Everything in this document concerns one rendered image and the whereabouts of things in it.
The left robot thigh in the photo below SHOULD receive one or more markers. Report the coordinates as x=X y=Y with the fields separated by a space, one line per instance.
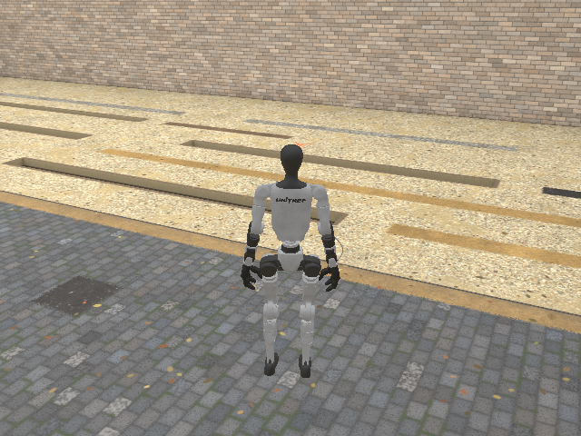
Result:
x=269 y=272

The robot left forearm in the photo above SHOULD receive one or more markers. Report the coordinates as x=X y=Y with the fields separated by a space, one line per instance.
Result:
x=251 y=247

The right robot upper arm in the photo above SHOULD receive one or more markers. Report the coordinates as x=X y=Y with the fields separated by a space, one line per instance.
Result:
x=323 y=208

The left robot hand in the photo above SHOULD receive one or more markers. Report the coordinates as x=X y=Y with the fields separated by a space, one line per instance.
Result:
x=246 y=276

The left robot upper arm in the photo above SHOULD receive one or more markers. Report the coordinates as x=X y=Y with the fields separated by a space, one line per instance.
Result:
x=258 y=209

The left robot foot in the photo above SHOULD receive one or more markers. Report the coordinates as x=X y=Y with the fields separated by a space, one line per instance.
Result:
x=269 y=368

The right robot hand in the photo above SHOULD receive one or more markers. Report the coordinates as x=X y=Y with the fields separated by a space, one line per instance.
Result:
x=335 y=276

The robot right forearm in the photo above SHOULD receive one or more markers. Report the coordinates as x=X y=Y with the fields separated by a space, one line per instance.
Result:
x=330 y=248

